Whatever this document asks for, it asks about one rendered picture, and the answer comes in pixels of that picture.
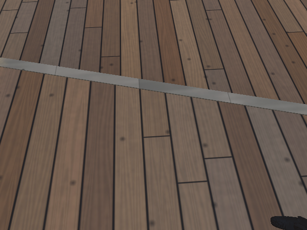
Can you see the right robot hand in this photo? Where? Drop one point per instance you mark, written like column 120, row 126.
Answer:
column 289, row 223

